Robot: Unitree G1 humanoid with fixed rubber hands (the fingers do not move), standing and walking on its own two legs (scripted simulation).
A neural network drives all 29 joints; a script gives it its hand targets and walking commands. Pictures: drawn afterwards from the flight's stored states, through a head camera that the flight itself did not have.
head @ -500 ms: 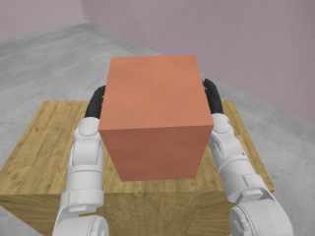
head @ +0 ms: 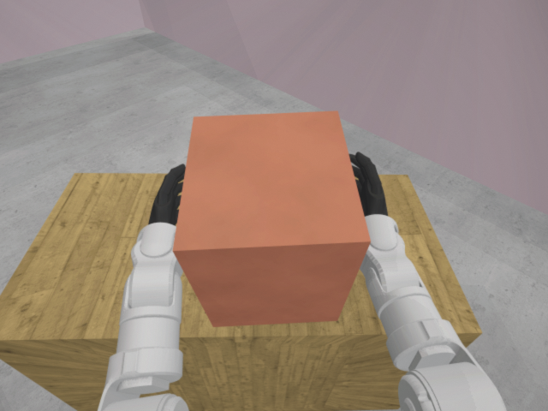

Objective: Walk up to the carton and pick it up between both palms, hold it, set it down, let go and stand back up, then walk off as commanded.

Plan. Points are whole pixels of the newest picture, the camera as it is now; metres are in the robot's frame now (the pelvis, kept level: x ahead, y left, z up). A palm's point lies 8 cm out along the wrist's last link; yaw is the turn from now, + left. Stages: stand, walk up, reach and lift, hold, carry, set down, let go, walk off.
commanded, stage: set down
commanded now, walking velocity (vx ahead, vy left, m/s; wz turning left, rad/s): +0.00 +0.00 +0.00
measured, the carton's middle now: (271, 226) +0.38 +0.02 +0.10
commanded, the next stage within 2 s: none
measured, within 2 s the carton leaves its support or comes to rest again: neither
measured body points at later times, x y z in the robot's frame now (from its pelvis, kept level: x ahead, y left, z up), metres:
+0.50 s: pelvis +0.02 +0.00 +0.00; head +0.04 +0.01 +0.45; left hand +0.40 +0.17 +0.08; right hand +0.42 -0.12 +0.09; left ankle +0.03 +0.14 -0.74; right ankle -0.01 -0.11 -0.74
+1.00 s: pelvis +0.03 +0.00 +0.00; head +0.08 +0.01 +0.45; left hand +0.41 +0.17 +0.04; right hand +0.44 -0.12 +0.05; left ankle +0.03 +0.14 -0.74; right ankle -0.01 -0.11 -0.74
